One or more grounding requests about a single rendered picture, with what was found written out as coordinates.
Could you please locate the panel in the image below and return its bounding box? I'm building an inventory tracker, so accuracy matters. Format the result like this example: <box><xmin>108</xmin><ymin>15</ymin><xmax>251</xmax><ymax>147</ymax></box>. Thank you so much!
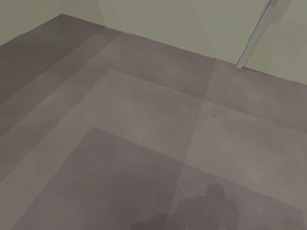
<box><xmin>236</xmin><ymin>0</ymin><xmax>288</xmax><ymax>69</ymax></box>

